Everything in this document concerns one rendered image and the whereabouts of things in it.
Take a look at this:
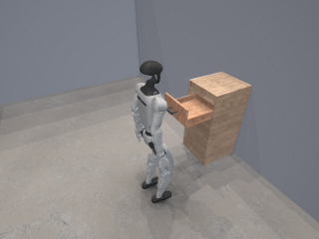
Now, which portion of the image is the left robot upper arm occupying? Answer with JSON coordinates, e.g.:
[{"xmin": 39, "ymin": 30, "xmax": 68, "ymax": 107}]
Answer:
[{"xmin": 131, "ymin": 83, "xmax": 145, "ymax": 114}]

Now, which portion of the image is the right robot forearm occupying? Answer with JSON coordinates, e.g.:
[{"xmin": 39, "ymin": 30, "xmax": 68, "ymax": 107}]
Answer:
[{"xmin": 152, "ymin": 129, "xmax": 165, "ymax": 160}]

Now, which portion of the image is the robot right thigh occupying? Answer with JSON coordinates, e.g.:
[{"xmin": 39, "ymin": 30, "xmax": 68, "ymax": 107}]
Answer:
[{"xmin": 152, "ymin": 142, "xmax": 174, "ymax": 177}]

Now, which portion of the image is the handle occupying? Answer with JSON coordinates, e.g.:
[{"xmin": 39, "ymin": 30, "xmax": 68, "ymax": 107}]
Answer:
[{"xmin": 166, "ymin": 107, "xmax": 177, "ymax": 115}]

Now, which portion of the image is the drawer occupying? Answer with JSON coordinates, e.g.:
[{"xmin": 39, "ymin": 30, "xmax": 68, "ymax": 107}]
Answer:
[{"xmin": 164, "ymin": 93, "xmax": 213, "ymax": 128}]

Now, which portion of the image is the right robot hand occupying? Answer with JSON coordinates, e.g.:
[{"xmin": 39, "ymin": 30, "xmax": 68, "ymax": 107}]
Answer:
[{"xmin": 158, "ymin": 158, "xmax": 170, "ymax": 174}]

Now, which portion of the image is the cabinet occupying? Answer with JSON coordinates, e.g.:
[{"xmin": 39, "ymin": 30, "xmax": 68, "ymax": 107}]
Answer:
[{"xmin": 183, "ymin": 72, "xmax": 252, "ymax": 165}]

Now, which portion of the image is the right robot upper arm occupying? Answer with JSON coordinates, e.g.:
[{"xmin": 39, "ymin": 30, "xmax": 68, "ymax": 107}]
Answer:
[{"xmin": 150, "ymin": 96, "xmax": 167, "ymax": 136}]

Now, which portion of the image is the right robot foot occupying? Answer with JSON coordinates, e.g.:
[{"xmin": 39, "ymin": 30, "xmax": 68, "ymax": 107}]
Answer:
[{"xmin": 152, "ymin": 191, "xmax": 171, "ymax": 203}]

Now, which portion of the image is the left robot hand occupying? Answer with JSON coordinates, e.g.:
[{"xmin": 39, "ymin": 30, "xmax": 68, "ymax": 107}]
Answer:
[{"xmin": 135, "ymin": 127, "xmax": 144, "ymax": 142}]

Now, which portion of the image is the left robot forearm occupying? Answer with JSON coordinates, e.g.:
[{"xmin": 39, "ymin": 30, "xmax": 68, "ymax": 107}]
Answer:
[{"xmin": 132, "ymin": 111, "xmax": 143, "ymax": 129}]

